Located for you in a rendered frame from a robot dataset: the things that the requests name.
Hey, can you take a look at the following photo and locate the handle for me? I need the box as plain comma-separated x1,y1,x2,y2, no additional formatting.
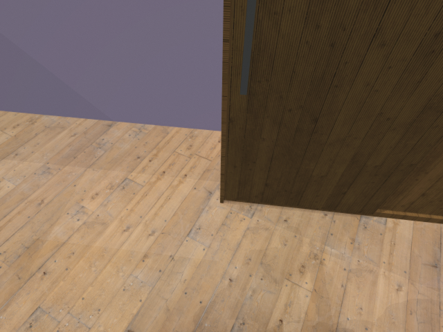
240,0,256,95

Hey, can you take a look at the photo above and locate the wardrobe door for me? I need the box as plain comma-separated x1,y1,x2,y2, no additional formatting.
224,0,443,214
379,139,443,216

